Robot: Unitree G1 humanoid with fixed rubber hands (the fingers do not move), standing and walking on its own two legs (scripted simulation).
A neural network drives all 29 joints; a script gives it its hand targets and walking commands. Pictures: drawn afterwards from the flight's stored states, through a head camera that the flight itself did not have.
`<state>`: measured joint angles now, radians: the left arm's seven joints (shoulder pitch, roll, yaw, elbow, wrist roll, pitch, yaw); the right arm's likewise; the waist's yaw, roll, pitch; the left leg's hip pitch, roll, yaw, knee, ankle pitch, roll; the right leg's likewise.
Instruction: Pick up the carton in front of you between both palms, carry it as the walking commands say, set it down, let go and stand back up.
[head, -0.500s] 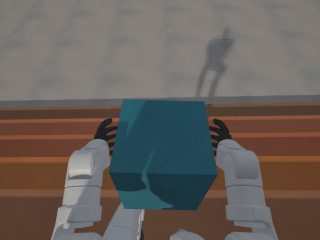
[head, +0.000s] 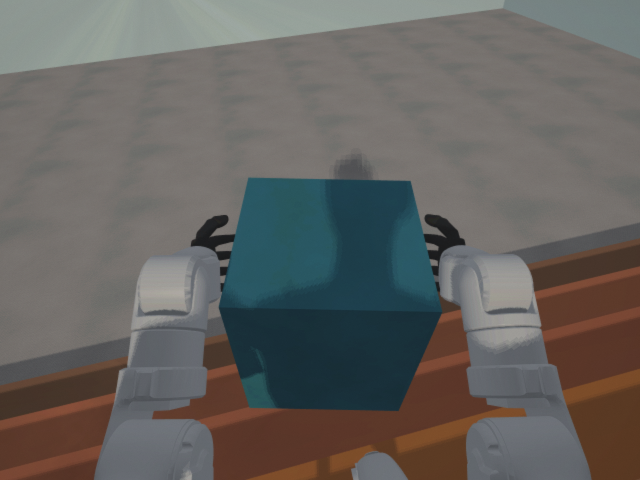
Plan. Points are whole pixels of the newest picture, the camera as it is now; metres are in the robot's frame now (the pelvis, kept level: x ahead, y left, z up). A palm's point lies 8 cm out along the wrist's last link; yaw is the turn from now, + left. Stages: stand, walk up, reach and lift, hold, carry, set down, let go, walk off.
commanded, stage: carry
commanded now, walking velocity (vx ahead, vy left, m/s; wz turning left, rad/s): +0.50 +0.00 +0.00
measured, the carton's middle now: (326, 299) +0.35 -0.05 +0.07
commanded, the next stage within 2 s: none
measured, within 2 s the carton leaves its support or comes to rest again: neither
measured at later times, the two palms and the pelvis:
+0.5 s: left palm (258, 210) +0.69 +0.05 -0.03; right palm (387, 184) +0.74 -0.25 -0.03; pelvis +0.36 -0.15 -0.14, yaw +1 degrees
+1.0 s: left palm (301, 194) +1.07 -0.06 -0.28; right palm (385, 179) +1.12 -0.35 -0.29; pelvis +0.77 -0.25 -0.34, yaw +2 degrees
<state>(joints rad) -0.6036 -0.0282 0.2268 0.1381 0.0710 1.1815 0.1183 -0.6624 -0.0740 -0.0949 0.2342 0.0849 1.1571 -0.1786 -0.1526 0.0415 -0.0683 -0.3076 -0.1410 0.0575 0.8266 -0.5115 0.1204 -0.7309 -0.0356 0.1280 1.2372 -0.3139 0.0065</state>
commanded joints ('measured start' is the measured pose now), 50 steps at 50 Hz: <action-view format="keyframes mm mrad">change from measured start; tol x64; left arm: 1 -754 -766 -461 -127 -286 -44 -163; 50 -694 -1145 -805 -156 -560 -179 -269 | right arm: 1 -902 1170 603 -195 489 -5 270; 50 -427 1155 522 -153 132 -155 246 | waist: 1 110 -37 -306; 50 201 -48 -347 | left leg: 1 -48 346 -425 -127 613 183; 7 373 191 -360 358 456 38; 11 -528 18 -94 772 -93 -118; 18 -613 87 8 244 200 -107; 27 1052 385 -573 2 1092 184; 39 -536 2 -21 1160 -193 -103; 50 -431 68 -20 136 730 -62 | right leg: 1 148 -13 -96 -66 241 -39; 17 953 -39 176 -531 713 -110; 28 -670 57 -47 150 -225 -37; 37 1106 -9 -112 -579 928 -111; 50 623 24 105 -416 562 -40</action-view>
